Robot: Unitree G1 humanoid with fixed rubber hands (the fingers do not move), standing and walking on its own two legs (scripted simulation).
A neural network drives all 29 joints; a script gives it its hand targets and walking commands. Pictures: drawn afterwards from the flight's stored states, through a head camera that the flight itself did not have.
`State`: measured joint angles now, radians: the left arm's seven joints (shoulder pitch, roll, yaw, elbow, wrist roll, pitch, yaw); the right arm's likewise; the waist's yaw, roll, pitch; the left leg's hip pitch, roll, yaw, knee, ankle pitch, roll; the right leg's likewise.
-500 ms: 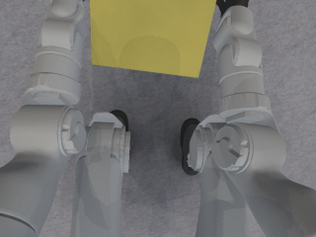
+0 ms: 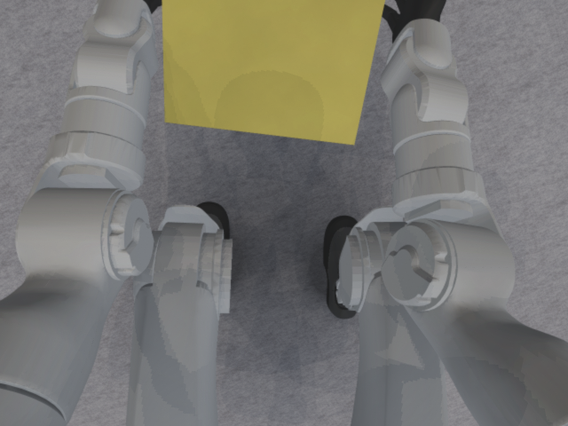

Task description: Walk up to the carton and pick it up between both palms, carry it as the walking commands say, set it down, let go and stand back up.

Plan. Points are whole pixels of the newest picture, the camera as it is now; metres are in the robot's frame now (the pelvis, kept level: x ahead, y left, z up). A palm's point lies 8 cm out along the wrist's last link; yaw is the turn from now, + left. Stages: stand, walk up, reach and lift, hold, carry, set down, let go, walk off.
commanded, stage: set down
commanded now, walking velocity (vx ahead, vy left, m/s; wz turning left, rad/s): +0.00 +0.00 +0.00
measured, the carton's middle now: (273, 28) +0.52 +0.04 -0.25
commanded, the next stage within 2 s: none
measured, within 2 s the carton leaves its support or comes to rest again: rests again in 0.94 s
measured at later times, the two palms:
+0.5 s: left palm out of the picture +0.53 +0.18 -0.19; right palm (418, 23) +0.52 -0.12 -0.17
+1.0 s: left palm out of the picture +0.52 +0.19 -0.20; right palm (417, 31) +0.52 -0.12 -0.19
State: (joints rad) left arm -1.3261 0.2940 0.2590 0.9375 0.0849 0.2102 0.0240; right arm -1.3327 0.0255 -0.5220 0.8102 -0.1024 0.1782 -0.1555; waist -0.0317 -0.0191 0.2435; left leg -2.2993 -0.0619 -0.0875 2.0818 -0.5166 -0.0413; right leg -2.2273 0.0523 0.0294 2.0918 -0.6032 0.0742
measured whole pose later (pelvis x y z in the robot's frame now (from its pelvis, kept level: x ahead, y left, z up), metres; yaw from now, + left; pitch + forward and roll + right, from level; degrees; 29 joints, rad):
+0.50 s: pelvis +0.00 +0.00 +0.00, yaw +0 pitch +43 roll -4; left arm -1.33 0.30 0.26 0.98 0.08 0.17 0.01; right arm -1.33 0.02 -0.53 0.84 -0.11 0.16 -0.13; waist -0.04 -0.01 0.23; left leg -2.31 -0.06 -0.09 2.09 -0.53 -0.04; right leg -2.24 0.05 0.03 2.10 -0.61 0.07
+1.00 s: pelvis +0.01 +0.00 -0.01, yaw +0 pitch +43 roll -3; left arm -1.34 0.34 0.24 1.08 0.04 0.04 0.07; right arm -1.32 -0.10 -0.25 0.97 0.03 0.07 -0.15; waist -0.04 0.00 0.25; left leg -2.31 -0.06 -0.09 2.11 -0.54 -0.05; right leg -2.24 0.06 0.03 2.12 -0.62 0.08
